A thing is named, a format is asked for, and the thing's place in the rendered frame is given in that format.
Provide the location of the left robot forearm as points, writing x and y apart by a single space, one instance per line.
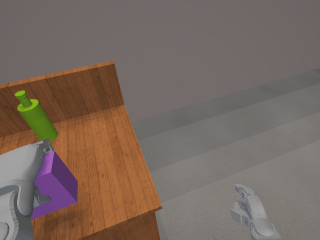
16 209

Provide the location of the sponge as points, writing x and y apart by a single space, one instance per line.
56 181

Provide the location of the right robot forearm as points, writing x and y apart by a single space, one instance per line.
263 229

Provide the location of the table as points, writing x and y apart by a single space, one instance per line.
116 196

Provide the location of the left robot hand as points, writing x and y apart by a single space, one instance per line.
24 164

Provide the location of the right robot hand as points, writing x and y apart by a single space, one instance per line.
243 212

